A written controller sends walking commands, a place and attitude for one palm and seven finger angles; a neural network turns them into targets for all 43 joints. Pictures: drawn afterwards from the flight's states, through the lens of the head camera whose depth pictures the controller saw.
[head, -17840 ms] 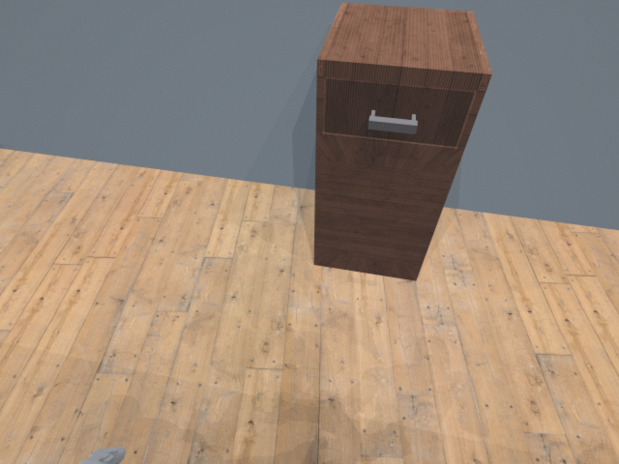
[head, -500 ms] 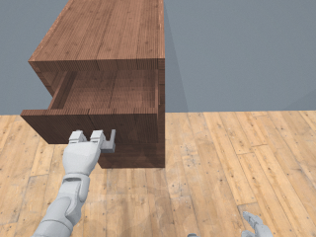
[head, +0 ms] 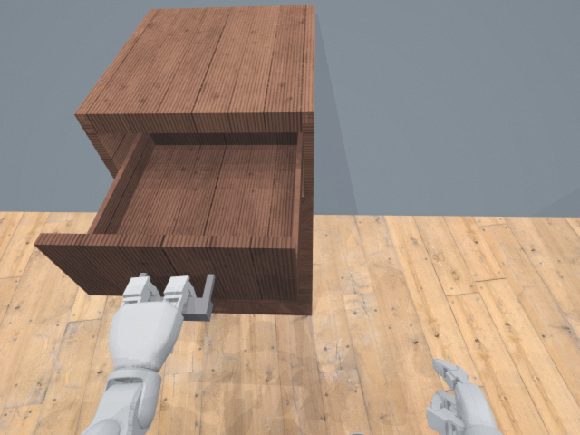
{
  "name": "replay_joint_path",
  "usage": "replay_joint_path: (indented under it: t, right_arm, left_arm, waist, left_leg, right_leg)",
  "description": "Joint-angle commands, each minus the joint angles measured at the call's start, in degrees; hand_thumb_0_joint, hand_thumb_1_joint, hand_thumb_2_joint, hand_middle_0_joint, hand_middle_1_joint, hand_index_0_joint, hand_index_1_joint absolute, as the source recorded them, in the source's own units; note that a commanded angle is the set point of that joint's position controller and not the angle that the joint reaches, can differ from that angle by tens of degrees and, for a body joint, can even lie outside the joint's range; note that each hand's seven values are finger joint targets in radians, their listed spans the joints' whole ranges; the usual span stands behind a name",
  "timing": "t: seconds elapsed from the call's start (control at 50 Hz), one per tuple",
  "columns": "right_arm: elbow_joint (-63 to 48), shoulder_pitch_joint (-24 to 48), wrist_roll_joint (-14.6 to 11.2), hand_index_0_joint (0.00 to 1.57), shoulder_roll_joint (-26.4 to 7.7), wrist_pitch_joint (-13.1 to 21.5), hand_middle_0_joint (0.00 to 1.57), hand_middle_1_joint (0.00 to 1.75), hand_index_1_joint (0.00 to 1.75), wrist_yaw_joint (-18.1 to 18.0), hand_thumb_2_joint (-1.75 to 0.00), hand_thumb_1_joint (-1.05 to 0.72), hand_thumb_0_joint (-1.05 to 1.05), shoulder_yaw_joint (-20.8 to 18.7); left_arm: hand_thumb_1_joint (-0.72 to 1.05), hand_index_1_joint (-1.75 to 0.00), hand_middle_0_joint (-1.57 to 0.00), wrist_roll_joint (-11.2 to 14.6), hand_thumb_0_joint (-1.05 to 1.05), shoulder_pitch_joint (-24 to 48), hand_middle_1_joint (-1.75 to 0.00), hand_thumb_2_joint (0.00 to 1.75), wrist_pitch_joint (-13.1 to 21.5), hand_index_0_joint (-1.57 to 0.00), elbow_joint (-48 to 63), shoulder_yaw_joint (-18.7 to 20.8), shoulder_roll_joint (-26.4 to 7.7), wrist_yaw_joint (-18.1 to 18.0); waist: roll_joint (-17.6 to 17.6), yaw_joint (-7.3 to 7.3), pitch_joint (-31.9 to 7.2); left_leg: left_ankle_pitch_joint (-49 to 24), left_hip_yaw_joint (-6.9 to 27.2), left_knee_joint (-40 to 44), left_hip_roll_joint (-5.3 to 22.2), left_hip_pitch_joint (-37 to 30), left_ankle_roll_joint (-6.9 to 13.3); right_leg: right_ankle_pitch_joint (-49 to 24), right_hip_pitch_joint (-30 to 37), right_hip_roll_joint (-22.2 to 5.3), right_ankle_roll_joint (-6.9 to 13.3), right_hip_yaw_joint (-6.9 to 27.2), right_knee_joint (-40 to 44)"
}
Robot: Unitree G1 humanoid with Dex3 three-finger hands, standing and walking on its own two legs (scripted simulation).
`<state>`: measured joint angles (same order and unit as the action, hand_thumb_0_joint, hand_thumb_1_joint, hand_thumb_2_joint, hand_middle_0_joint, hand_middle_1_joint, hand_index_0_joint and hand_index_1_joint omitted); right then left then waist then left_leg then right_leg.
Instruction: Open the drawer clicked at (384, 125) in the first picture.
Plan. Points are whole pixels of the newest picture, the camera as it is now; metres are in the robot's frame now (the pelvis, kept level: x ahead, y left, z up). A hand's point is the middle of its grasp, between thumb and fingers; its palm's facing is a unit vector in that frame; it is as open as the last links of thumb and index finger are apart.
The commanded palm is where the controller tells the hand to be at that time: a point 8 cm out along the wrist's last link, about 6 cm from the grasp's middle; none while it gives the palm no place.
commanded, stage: pull the drawer open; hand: left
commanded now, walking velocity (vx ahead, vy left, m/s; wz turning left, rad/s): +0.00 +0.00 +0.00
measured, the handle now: (172, 294) +0.31 +0.20 +0.00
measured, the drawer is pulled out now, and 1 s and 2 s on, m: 0.24 0.30 0.30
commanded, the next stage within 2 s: open the thumb to release the handle in 0.70 s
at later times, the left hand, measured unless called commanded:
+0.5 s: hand (154, 375) +0.20 +0.20 -0.02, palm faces -0.01 -0.07 -1.00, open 6.1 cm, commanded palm +0.16 +0.21 +0.03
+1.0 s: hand (154, 377) +0.20 +0.20 -0.02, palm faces +0.06 -0.07 -1.00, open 6.5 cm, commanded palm +0.17 +0.22 +0.03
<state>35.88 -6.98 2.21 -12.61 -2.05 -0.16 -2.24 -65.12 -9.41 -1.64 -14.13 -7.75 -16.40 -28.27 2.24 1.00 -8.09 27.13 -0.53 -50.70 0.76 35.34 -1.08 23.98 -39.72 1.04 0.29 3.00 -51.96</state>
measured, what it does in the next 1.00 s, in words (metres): stands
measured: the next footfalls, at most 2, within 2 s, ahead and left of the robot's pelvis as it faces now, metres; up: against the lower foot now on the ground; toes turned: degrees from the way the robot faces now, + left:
none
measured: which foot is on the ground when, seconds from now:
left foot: down 0.00-1.00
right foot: down 0.00-1.00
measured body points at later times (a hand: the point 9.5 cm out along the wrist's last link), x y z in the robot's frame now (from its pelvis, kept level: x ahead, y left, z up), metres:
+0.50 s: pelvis +0.00 +0.00 -0.01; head +0.04 -0.03 +0.44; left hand +0.20 +0.21 +0.03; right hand +0.20 -0.23 -0.11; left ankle -0.02 +0.13 -0.69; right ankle +0.01 -0.12 -0.69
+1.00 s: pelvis +0.00 +0.00 -0.02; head +0.04 -0.03 +0.43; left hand +0.19 +0.21 +0.03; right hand +0.20 -0.24 -0.13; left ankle -0.02 +0.13 -0.69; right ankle +0.01 -0.12 -0.69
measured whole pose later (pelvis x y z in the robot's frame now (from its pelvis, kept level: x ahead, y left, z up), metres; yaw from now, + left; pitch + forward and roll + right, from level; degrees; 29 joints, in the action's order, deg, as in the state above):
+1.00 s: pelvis +0.00 +0.00 -0.02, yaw +0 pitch +13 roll +2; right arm 35.8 -5.9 3.2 -13.5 -2.7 0.0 -2.3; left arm -64.9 -22.6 0.2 -2.0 -7.2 -16.9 -33.0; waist 2.0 2.6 -8.3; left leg 29.7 -0.5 -56.6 0.5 39.8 -1.4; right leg 26.8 -44.5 1.0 0.5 3.1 -58.5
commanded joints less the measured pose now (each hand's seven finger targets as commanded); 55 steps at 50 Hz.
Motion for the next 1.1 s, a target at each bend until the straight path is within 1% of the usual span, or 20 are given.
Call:
replay_joint_path:
  t: [0.0,0.06,0.14,0.18,0.32,0.36,0.4,0.44,0.58,0.6,0.74,0.76,0.78,0.8,0.82,0.92,0.96,1.02,1.06,1.08]
  right_arm:
    - [-8.96,5.14,0.07,0.20,-5.96,2.80,0.20,0.30,0.30,-0.19,-0.90,-0.90,0.00,-2.11]
    - [-9.09,5.79,0.18,0.20,-6.09,2.88,0.20,0.30,0.30,-0.07,-0.90,-0.90,0.00,-1.98]
    - [-9.91,6.18,0.33,0.20,-5.87,3.01,0.20,0.30,0.30,0.17,-0.90,-0.90,0.00,-1.83]
    - [-9.70,6.15,0.27,0.20,-5.84,2.96,0.20,0.30,0.30,0.18,-0.90,-0.90,0.00,-1.76]
    - [-10.41,6.53,0.53,0.20,-5.72,3.06,0.20,0.30,0.30,0.52,-0.90,-0.90,0.00,-1.60]
    - [-10.68,6.58,0.63,0.20,-5.73,3.12,0.20,0.30,0.30,0.69,-0.90,-0.90,0.00,-1.54]
    - [-10.65,6.69,0.65,0.20,-5.74,3.07,0.20,0.30,0.30,0.75,-0.90,-0.90,0.00,-1.50]
    - [-11.13,6.88,0.55,0.20,-5.85,3.03,0.20,0.30,0.30,0.74,-0.90,-0.90,0.00,-1.37]
    - [-11.71,7.04,0.77,0.20,-5.61,2.86,0.20,0.30,0.30,1.32,-0.90,-0.90,0.00,-1.21]
    - [-11.98,7.04,0.78,0.20,-5.53,2.94,0.20,0.30,0.30,1.34,-0.90,-0.90,0.00,-1.09]
    - [-12.90,6.99,0.72,0.20,-5.64,2.51,0.20,0.30,0.30,2.53,-0.90,-0.90,0.00,-0.79]
    - [-12.76,6.95,0.88,0.20,-5.70,2.38,0.20,0.30,0.30,2.57,-0.90,-0.90,0.00,-0.75]
    - [-10.11,7.54,1.55,0.20,-6.71,1.75,0.20,0.30,0.30,1.78,-0.90,-0.90,0.00,-1.14]
    - [-10.53,6.62,1.98,0.20,-6.01,2.40,0.20,0.30,0.30,1.18,-0.90,-0.90,0.00,-1.84]
    - [-10.49,6.08,1.85,0.20,-5.86,2.91,0.20,0.30,0.30,1.00,-0.90,-0.90,0.00,-2.04]
    - [-9.90,6.39,0.91,0.20,-6.13,2.46,0.20,0.30,0.30,-0.02,-0.90,-0.90,0.00,-2.05]
    - [-9.53,7.32,0.54,0.20,-5.98,2.31,0.20,0.30,0.30,-0.67,-0.90,-0.90,0.00,-1.40]
    - [-9.23,7.96,-0.08,0.20,-5.72,2.16,0.20,0.30,0.30,-1.56,-0.90,-0.90,0.00,-0.98]
    - [-9.12,8.46,-0.04,0.20,-5.69,2.05,0.20,0.30,0.30,-2.00,-0.90,-0.90,0.00,-0.69]
    - [-9.13,8.22,-0.14,0.20,-5.54,2.17,0.20,0.30,0.30,-2.11,-0.90,-0.90,0.00,-0.76]
  left_arm:
    - [0.90,-1.35,-0.40,1.11,0.00,-1.65,-1.35,0.90,-0.32,-0.40,13.14,5.52,-6.53,-3.41]
    - [0.90,-1.35,-0.40,1.01,0.00,-2.20,-1.35,0.90,-0.14,-0.40,14.27,5.08,-6.38,-3.38]
    - [0.90,-1.35,-0.40,1.31,0.00,-6.92,-1.35,0.90,0.10,-0.40,16.92,5.37,-6.38,-3.60]
    - [0.90,-1.35,-0.40,1.54,0.00,-8.09,-1.35,0.90,0.14,-0.40,16.52,6.27,-6.97,-3.66]
    - [0.90,-1.35,-0.40,1.04,0.00,-11.24,-1.35,0.90,0.56,-0.40,19.35,5.27,-6.17,-4.19]
    - [0.90,-1.35,-0.40,1.18,0.00,-13.96,-1.35,0.90,0.76,-0.40,20.40,6.30,-7.05,-4.36]
    - [0.90,-1.35,-0.40,1.54,0.00,-14.53,-1.35,0.90,0.88,-0.40,20.87,5.82,-6.65,-4.23]
    - [0.90,-1.35,-0.40,1.81,0.00,-17.79,-1.35,0.90,1.13,-0.40,21.66,7.28,-7.65,-4.37]
    - [0.90,-1.35,-0.40,2.18,0.00,-22.76,-1.35,0.90,2.05,-0.40,23.83,8.12,-8.12,-4.87]
    - [0.90,-1.35,-0.40,2.26,0.00,-25.15,-1.35,0.90,2.34,-0.40,23.94,8.83,-8.30,-4.94]
    - [0.90,-1.35,-0.40,3.63,0.00,-35.09,-1.35,0.90,3.39,-0.40,27.20,10.65,-9.15,-5.28]
    - [0.90,-1.35,-0.40,3.28,0.00,-34.63,-1.35,0.90,3.54,-0.40,26.98,11.02,-9.63,-5.58]
    - [0.90,-1.35,-0.40,1.28,0.00,-10.40,-1.35,0.90,2.83,-0.40,26.51,8.16,-9.16,-6.02]
    - [0.83,-1.34,-0.40,0.45,0.00,-11.03,-1.34,0.87,3.20,-0.40,25.34,11.15,-9.82,-6.97]
    - [0.76,-1.34,-0.39,0.06,0.00,-15.38,-1.34,0.84,2.82,-0.39,22.05,11.11,-9.54,-7.58]
    - [0.41,-1.30,-0.36,1.12,0.00,-11.72,-1.30,0.69,-0.54,-0.36,21.44,9.13,-8.85,-7.64]
    - [0.27,-1.28,-0.35,1.23,0.00,-11.90,-1.28,0.63,-1.63,-0.35,20.08,10.04,-10.33,-6.99]
    - [0.06,-1.26,-0.34,1.43,0.00,-9.85,-1.26,0.54,-2.49,-0.34,17.84,8.52,-9.77,-5.47]
    - [-0.08,-1.24,-0.33,1.23,0.00,-8.49,-1.24,0.48,-2.34,-0.33,17.94,9.80,-11.45,-4.75]
    - [-0.15,-1.24,-0.32,1.29,0.00,-8.12,-1.24,0.45,-2.25,-0.32,17.48,7.77,-9.64,-4.24]
  waist:
    - [-2.89,2.50,-14.27]
    - [-3.13,2.08,-12.21]
    - [-2.31,2.66,-13.10]
    - [-4.16,2.55,-11.74]
    - [-2.26,2.76,-11.26]
    - [-2.36,3.29,-12.36]
    - [-4.19,2.77,-11.26]
    - [-2.59,3.65,-11.63]
    - [-3.92,3.64,-10.10]
    - [-3.32,4.52,-10.62]
    - [-2.58,5.32,-11.63]
    - [-3.21,5.15,-11.35]
    - [-3.20,-0.66,-9.57]
    - [-1.82,1.81,-10.75]
    - [-1.74,2.43,-12.00]
    - [-4.14,1.94,-13.94]
    - [-4.98,2.82,-14.51]
    - [-5.20,2.58,-10.37]
    - [-4.61,3.35,-11.52]
    - [-3.95,2.74,-9.87]
  left_leg:
    - [-22.03,-1.42,4.77,-2.84,-6.67,1.57]
    - [-20.61,-1.25,4.69,-2.85,-5.89,1.55]
    - [-20.80,-1.12,4.48,-2.75,-6.05,1.48]
    - [-18.74,-1.16,4.40,-2.91,-4.87,1.52]
    - [-17.64,-0.90,3.74,-2.90,-4.55,1.52]
    - [-19.10,-0.90,3.40,-2.86,-5.12,1.49]
    - [-18.25,-0.92,2.99,-2.95,-4.28,1.62]
    - [-18.55,-0.84,3.14,-3.06,-3.93,1.49]
    - [-16.87,-0.87,2.18,-3.12,-2.72,1.65]
    - [-17.15,-0.93,2.17,-3.37,-2.54,1.58]
    - [-22.68,-0.81,0.94,-3.12,-1.83,1.46]
    - [-21.99,-0.77,0.62,-3.16,-1.41,1.42]
    - [-17.34,0.01,-1.15,-2.86,-0.24,1.68]
    - [-15.87,-0.19,-0.87,-3.03,-0.60,1.53]
    - [-16.02,-0.43,-0.84,-3.05,-1.29,1.52]
    - [-16.59,-0.81,0.08,-3.23,-2.49,1.67]
    - [-16.06,-1.12,1.15,-3.59,-2.36,1.61]
    - [-13.13,-1.22,2.83,-3.65,-1.61,1.83]
    - [-12.92,-1.49,3.67,-3.73,-2.77,1.82]
    - [-12.60,-1.45,3.94,-3.65,-2.93,1.85]
  right_leg:
    - [-23.00,11.38,1.36,2.57,-2.18,6.26]
    - [-21.99,10.27,1.33,2.58,-1.68,6.41]
    - [-21.36,10.46,1.41,2.74,-1.99,5.93]
    - [-20.40,10.18,1.39,2.56,-1.66,6.10]
    - [-18.10,8.32,1.49,2.80,-1.70,5.18]
    - [-19.36,8.70,1.56,2.87,-1.27,4.77]
    - [-19.91,8.41,1.39,2.66,-1.02,4.97]
    - [-19.88,9.16,1.56,2.93,-1.00,4.59]
    - [-19.43,7.94,1.36,2.78,-0.08,4.23]
    - [-19.60,8.40,1.49,2.89,0.22,3.82]
    - [-26.78,10.00,1.35,3.01,0.96,1.96]
    - [-26.16,9.10,1.45,2.93,1.44,1.57]
    - [-22.67,2.80,0.99,2.54,1.27,1.71]
    - [-18.80,2.80,1.26,2.68,0.86,1.55]
    - [-18.63,3.56,1.49,2.82,0.11,1.53]
    - [-20.35,6.32,1.17,2.38,-0.52,3.09]
    - [-20.73,8.66,1.04,2.24,0.06,3.91]
    - [-17.19,8.94,0.95,2.10,-0.44,6.11]
    - [-15.62,9.67,0.99,2.10,0.20,6.85]
    - [-15.31,9.27,1.00,2.16,-0.40,7.26]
